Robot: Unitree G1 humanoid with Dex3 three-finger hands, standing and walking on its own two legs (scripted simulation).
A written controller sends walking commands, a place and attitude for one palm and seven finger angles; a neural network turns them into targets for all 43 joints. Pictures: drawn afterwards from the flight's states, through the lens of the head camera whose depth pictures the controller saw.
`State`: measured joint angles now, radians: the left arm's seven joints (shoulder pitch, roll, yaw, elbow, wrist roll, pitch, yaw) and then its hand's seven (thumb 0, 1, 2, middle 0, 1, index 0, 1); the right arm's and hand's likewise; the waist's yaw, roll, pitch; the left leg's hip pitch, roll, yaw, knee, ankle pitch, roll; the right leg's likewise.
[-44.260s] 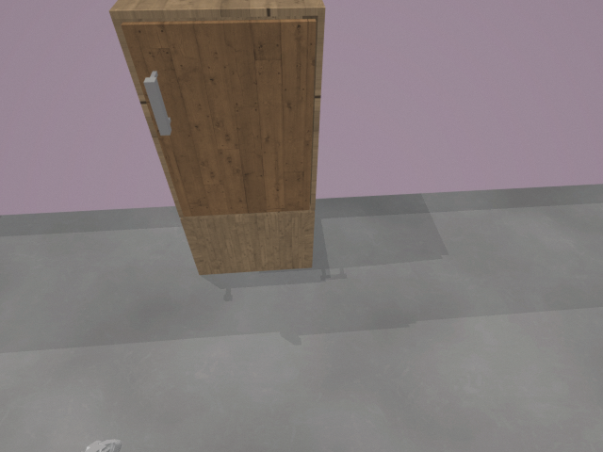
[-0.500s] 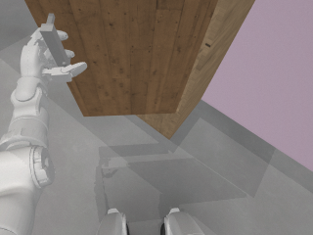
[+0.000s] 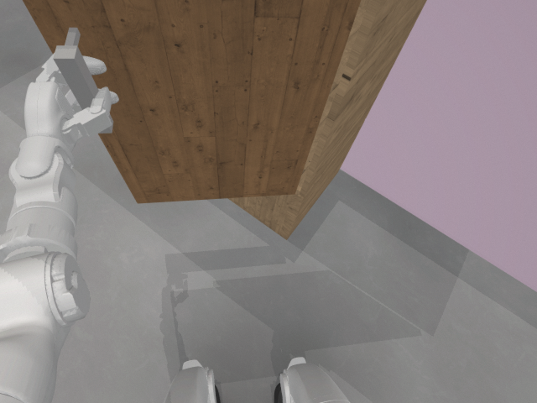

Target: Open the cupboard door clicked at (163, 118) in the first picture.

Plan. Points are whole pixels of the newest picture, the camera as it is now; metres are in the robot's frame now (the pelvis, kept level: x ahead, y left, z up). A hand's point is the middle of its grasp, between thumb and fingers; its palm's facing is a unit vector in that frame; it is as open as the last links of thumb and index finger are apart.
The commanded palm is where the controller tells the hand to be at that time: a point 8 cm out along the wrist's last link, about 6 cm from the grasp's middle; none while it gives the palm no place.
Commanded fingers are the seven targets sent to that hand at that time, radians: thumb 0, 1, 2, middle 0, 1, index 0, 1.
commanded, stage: pull the door open along its arc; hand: left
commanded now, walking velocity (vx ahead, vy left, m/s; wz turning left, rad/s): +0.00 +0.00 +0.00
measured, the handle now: (89, 84) +0.57 +0.21 +0.09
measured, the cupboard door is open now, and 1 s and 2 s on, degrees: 43 81 82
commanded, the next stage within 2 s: open thumb and fingers to let go in 0.96 s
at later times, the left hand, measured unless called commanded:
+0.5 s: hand (122, 180) +0.40 +0.15 +0.09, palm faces +0.23 -0.97 +0.08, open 6.3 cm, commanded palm +0.34 +0.21 +0.09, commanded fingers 0.00 0.90 0.90 -0.40 -1.35 -0.40 -1.35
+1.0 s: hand (192, 253) +0.30 +0.07 +0.09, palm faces +0.40 -0.92 +0.04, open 6.3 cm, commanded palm +0.24 +0.10 +0.09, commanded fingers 0.00 0.90 0.90 -0.40 -1.35 -0.40 -1.35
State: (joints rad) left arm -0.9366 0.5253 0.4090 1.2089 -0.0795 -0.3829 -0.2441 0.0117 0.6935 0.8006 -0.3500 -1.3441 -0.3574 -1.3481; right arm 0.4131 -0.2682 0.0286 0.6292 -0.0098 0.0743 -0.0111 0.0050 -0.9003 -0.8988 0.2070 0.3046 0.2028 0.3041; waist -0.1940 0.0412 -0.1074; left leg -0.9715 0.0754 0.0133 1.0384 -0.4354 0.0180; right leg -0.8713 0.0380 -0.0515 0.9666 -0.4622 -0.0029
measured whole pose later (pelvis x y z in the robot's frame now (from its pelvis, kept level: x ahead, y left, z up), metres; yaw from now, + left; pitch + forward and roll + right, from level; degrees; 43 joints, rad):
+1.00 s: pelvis +0.01 -0.04 +0.03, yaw +4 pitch +8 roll +0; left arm 0.10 -0.09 -0.14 0.16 0.03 -0.28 0.47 0.00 0.65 0.74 -0.34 -1.33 -0.34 -1.33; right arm 0.24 -0.20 -0.01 0.56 -0.06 0.06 0.02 0.01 -0.90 -0.90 0.20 0.30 0.20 0.30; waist -0.02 0.03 -0.12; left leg -0.62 0.04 0.00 0.87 -0.40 -0.03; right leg -0.54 0.01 -0.07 0.89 -0.49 -0.05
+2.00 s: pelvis +0.00 -0.02 +0.02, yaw +4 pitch +8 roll -1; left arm 0.00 -0.09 -0.22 0.20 0.07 -0.25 0.53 -0.01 -0.50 0.30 -0.45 -0.71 -0.45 -0.69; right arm 0.20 -0.19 0.00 0.57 -0.06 0.04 0.00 0.01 -0.90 -0.90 0.20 0.30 0.20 0.30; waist 0.00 0.04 -0.11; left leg -0.68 0.02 -0.01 0.94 -0.40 -0.01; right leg -0.59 -0.01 -0.08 0.93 -0.49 -0.03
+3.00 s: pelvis +0.01 -0.02 +0.01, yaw +4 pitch +10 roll -1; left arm 0.46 0.16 -0.03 -0.17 -0.17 -0.31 -0.13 -0.01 -0.50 0.30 -0.17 -0.30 -0.17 -0.31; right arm 0.25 -0.22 0.01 0.44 0.01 -0.05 -0.03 0.01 -0.90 -0.90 0.21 0.30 0.20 0.30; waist 0.00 0.05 -0.12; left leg -0.71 0.03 -0.01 0.99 -0.46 -0.01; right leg -0.62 0.00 -0.07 0.98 -0.53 -0.03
